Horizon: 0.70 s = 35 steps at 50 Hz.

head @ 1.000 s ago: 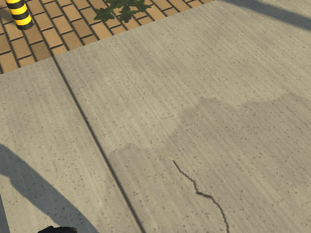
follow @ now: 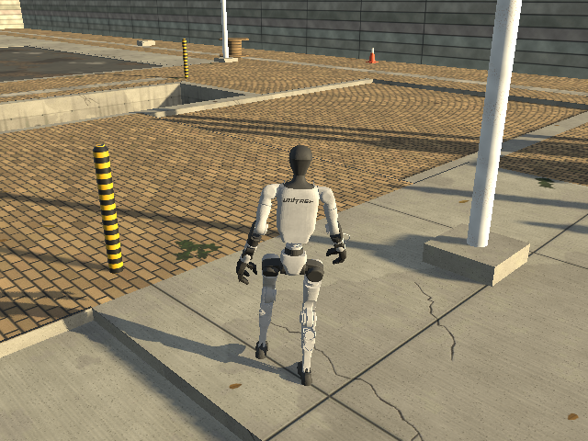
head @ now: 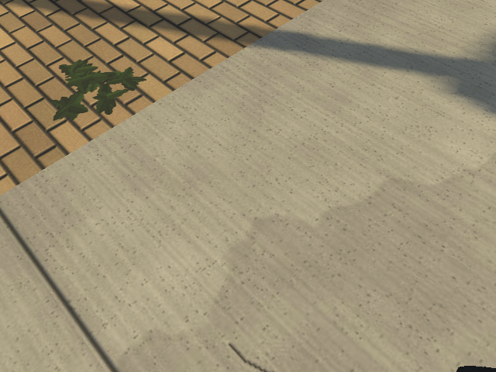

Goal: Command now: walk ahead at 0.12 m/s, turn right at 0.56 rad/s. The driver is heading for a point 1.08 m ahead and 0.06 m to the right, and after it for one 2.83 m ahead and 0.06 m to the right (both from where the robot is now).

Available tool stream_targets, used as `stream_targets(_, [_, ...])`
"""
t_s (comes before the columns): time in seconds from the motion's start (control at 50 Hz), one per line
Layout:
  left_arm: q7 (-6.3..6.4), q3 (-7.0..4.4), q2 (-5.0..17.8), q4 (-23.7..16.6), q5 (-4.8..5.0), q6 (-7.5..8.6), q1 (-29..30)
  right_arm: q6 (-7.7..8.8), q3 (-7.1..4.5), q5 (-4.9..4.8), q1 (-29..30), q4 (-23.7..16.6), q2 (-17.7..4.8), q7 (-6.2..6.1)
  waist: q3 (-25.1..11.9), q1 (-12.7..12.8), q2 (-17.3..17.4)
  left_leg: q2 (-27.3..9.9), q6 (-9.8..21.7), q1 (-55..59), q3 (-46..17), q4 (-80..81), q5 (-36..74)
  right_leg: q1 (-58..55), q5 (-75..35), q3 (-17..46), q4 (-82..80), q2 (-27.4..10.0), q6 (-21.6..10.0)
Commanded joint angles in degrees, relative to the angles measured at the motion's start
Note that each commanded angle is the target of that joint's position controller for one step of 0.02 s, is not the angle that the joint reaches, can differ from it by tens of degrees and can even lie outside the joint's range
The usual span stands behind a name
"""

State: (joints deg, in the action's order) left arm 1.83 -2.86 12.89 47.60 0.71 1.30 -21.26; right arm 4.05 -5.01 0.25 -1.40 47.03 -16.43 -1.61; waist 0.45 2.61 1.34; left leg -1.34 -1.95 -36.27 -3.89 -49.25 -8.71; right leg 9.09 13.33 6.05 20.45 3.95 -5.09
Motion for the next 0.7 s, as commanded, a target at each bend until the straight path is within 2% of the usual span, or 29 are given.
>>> stream_targets(0.02, [1.36, -3.22, 11.2, -3.4, 0.52, -0.71, -1.8, -0.07, 0.05, -0.47, 5.6, -4.9, -2.0, 0.63, -3.0, -0.5, -7.5, 2.1, -0.9, -2.8, 0.1, 6.7, 3.2, -7.3, -34.8, 11.1, -0.8, -12.3, -3.0])
stream_targets(0.08, [1.79, -3.75, 11.7, -4.3, 0.52, -1.62, -1.4, -0.28, 0.18, -0.55, 8.3, -6.2, -2.9, 1.23, -2.4, 0.0, -8.3, 2.9, -1.2, -1.2, -0.9, 10.5, 3.3, -7.4, -32.6, 14.1, 0.2, -12.7, -3.4])
stream_targets(0.16, [1.83, -4.03, 11.5, -6.1, 0.58, -2.24, 1.1, 0.75, -0.05, -0.53, 8.1, -7.1, -4.6, 1.67, -1.9, -0.4, -8.4, 3.9, -0.7, 3.8, -1.5, 16.0, 0.2, -7.3, -31.1, 18.7, 3.8, -12.3, -4.2])
stream_targets(0.2, [1.78, -4.14, 11.8, -7.7, 0.7, -2.25, 3.9, 1.52, -0.64, -0.53, 4.4, -6.6, -6.1, 1.71, -2.7, -2.1, -9.7, 4.9, 0.8, 11.3, -0.7, 21.9, 0.9, -6.0, -29.8, 20.8, 6.8, -10.5, -3.0])
stream_targets(0.22, [1.61, -4.0, 11.7, -8.7, 0.82, -2.05, 6.1, 1.92, -0.97, -0.22, 1.1, -6.2, -6.8, 1.49, -3.9, -4.4, -9.4, 4.3, 2.1, 18.5, -0.1, 27.8, 8.0, -4.1, -30.3, 20.1, 10.2, -8.1, -1.3])
stream_targets(0.24, [1.33, -3.26, 9.4, -10.2, 0.0, -1.71, 6.8, 1.99, -1.7, 0.71, -3.8, -6.0, -9.6, 0.98, -9.5, -5.8, -5.4, -3.6, 5.6, 31.5, -5.8, 27.5, 18.7, 1.3, -25.0, 17.7, 19.0, -5.1, 1.1])
stream_targets(0.26, [1.2, -2.24, 5.1, -10.6, -1.5, -1.6, 0.8, 1.21, -1.81, 1.51, -5.9, -6.5, -12.0, 0.43, -15.2, -2.3, 8.4, -16.4, 12.3, 45.9, -19.3, 23.5, 44.7, 12.9, 14.5, 10.7, 32.8, 3.9, 4.4])
stream_targets(0.28, [1.13, -2.83, 8.3, -10.5, -0.2, -1.77, -6.3, 0.1, -1.43, 1.38, -8.0, -5.6, -10.4, 0.67, -19.0, -0.1, 17.3, -26.0, 20.5, 48.1, -34.4, 26.4, 39.6, 21.3, 31.8, 7.5, 45.8, 4.9, 6.5])
stream_targets(0.3, [1.14, -4.16, 13.1, -8.4, 0.38, -2.36, -6.3, -0.26, -0.42, 0.32, -4.4, -7.2, -6.4, 0.81, -12.7, 0.1, 9.5, -23.4, 19.4, 41.7, -29.6, 27.4, 31.2, 23.7, 27.5, 7.2, 51.8, 0.9, 8.8])
stream_targets(0.32, [1.19, -4.81, 14.7, -8.4, 0.61, -3.15, -2.1, -0.81, 0.2, 0.14, -1.9, -8.2, -4.2, 0.72, -8.3, -0.7, 5.2, -18.8, 16.4, 36.7, -20.0, 27.3, 26.2, 24.4, 22.6, 4.6, 53.6, -0.9, 10.2])
stream_targets(0.34, [1.3, -4.97, 14.2, -8.4, 0.61, -4.02, -0.5, -1.39, 0.58, 0.3, -0.2, -8.5, -3.8, 0.68, -6.4, -0.3, 2.9, -15.6, 14.8, 32.0, -14.7, 28.5, 20.9, 23.4, 19.5, 3.2, 53.3, -2.2, 10.8])
stream_targets(0.36, [1.27, -4.97, 13.6, -9.3, 0.43, -4.57, 0.7, -1.81, 0.53, 0.61, 0.7, -8.4, -4.6, 0.52, -5.1, -0.1, 3.5, -14.1, 14.7, 28.0, -11.9, 29.9, 16.6, 22.3, 16.5, 1.9, 53.1, -3.4, 11.1])
stream_targets(0.4, [0.73, -3.89, 9.8, -10.6, 0.75, -4.74, 1.7, -2.32, 0.24, 1.31, 0.7, -7.8, -5.7, 0.18, -3.6, -0.4, 6.0, -11.0, 15.0, 23.3, -5.5, 32.9, 12.9, 19.6, 12.9, -1.8, 49.3, -3.8, 10.9])
stream_targets(0.44, [0.69, -3.25, 8.5, -12.4, 0.48, -4.48, 4.3, -2.47, 0.05, 1.23, -1.0, -7.3, -6.4, -0.15, -4.4, -1.9, 6.8, -12.2, 16.7, 25.4, -4.7, 33.9, 13.0, 20.0, 12.2, -2.7, 43.8, -4.8, 10.7])
stream_targets(0.5, [0.3, -2.29, 7.8, -14.0, -0.53, -3.95, 6.8, -2.72, -0.43, 0.67, -1.5, -6.9, -8.3, 0.05, -6.4, -2.6, 6.1, -14.1, 17.7, 26.5, -3.9, 33.9, 12.8, 16.0, 11.5, -3.0, 34.4, -6.3, 9.6])
stream_targets(0.58, [-0.77, -1.95, 8.8, -14.1, -0.42, -3.7, 7.1, -3.36, -0.56, -0.43, -2.3, -6.3, -10.0, 0.92, -6.0, -3.1, 7.3, -14.4, 16.9, 25.3, -3.2, 33.2, 7.8, 9.5, 8.6, -5.4, 22.6, -5.5, 7.6])
stream_targets(0.62, [-1.3, -1.97, 8.5, -12.9, -0.62, -3.6, 4.6, -3.7, -0.1, -1.31, -2.0, -5.6, -9.6, 1.14, -5.7, -1.1, 6.6, -13.5, 14.8, 23.3, -2.1, 30.1, 6.4, 2.9, 1.7, -7.3, 10.9, -4.1, 5.6])
stream_targets(0.64, [-1.42, -2.13, 8.8, -12.4, -0.87, -3.55, 3.6, -3.74, 0.38, -1.73, -3.6, -4.7, -8.4, 1.25, -5.6, -0.6, 6.0, -12.1, 12.3, 20.8, -1.0, 27.8, 4.5, -1.9, -1.4, -7.4, 4.9, -3.3, 4.1])
stream_targets(0.66, [-1.2, -2.37, 10.6, -13.1, -1.23, -3.59, 3.4, -3.49, 1.26, -1.27, -6.5, -3.6, -6.0, 1.61, -6.1, -1.0, 2.0, -9.5, 7.3, 16.4, 1.4, 23.5, -1.6, -7.5, -7.4, -1.4, 0.8, -7.6, 1.9])
stream_targets(0.68, [-0.37, -2.89, 15.0, -14.6, -1.61, -3.9, 4.5, -3.0, 2.66, 1.64, -8.5, -4.7, -1.8, 2.45, -7.7, -4.4, -13.7, -2.9, 1.1, 8.6, 8.5, 10.2, -19.0, -11.9, -21.5, 13.9, 0.3, -21.2, -2.8])
stream_targets(0.7, [-0.86, -2.44, 14.1, -15.1, -3.01, -3.03, 6.4, -3.13, 1.45, 0.79, -3.6, -5.9, -4.9, 1.54, -4.7, -1.1, -16.1, -1.2, -0.5, 7.7, 4.9, 3.8, -26.7, 0.4, -16.3, 17.8, -3.2, -25.5, -10.8])
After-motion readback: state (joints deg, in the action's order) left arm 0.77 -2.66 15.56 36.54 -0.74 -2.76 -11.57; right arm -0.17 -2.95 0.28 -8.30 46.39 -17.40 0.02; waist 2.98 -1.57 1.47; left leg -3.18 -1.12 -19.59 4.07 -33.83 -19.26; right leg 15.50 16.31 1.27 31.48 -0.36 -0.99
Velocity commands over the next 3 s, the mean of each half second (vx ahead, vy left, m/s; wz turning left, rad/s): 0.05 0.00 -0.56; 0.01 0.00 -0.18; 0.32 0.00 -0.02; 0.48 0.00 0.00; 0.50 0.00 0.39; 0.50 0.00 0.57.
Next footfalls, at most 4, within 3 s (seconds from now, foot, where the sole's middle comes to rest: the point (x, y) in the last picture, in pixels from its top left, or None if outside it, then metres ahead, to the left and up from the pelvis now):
0.24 left None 0.23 0.11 -0.79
0.66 right None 0.11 -0.12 -0.79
0.98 left None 0.18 0.12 -0.79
1.62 left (293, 357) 0.52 -0.01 -0.79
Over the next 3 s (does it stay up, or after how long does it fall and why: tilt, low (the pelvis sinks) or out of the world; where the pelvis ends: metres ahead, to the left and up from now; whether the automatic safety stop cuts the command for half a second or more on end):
stays up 1.03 -0.16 0.00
